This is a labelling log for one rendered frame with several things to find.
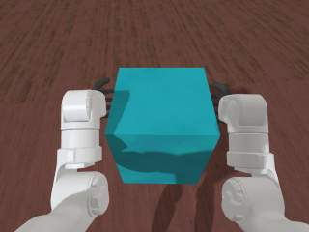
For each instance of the robot right forearm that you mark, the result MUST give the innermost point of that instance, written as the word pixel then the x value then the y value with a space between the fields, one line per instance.
pixel 247 126

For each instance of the right robot upper arm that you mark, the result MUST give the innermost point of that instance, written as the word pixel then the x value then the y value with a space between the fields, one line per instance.
pixel 256 205

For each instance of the robot left forearm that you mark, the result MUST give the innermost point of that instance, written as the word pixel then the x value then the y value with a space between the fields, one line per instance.
pixel 81 111

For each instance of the robot right hand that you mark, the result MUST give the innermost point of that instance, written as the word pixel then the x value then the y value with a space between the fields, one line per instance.
pixel 225 91

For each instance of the left robot upper arm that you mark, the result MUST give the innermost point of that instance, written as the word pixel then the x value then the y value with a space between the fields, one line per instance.
pixel 77 199

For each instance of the carton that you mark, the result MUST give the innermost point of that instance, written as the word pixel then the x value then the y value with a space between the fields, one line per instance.
pixel 161 127

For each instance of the robot left hand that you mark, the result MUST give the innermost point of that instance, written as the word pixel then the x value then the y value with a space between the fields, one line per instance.
pixel 97 87

